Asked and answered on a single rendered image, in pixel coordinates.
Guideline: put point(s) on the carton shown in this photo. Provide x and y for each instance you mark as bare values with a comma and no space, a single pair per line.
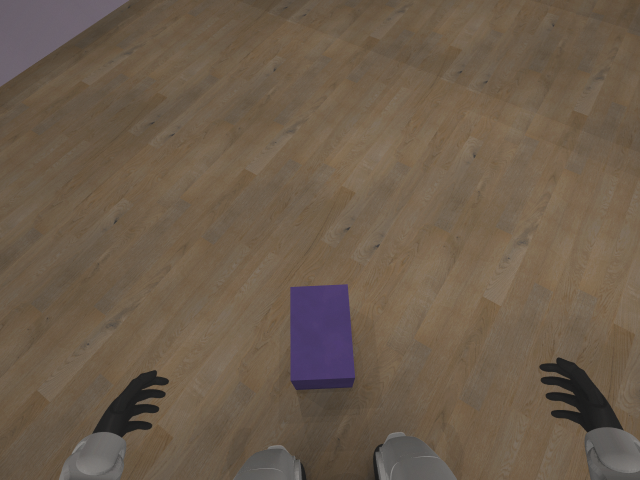
321,348

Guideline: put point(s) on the left robot hand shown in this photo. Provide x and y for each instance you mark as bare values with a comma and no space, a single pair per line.
116,417

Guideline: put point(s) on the left robot forearm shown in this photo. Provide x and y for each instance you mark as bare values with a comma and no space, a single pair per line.
98,456

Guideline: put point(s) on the left robot shin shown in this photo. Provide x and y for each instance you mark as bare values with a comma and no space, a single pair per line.
277,447

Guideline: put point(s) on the right robot hand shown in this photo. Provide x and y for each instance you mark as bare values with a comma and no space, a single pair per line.
595,411

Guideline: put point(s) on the right robot thigh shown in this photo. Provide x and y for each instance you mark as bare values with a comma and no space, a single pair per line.
409,458

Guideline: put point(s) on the right robot forearm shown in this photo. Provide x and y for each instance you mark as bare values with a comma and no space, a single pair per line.
612,454

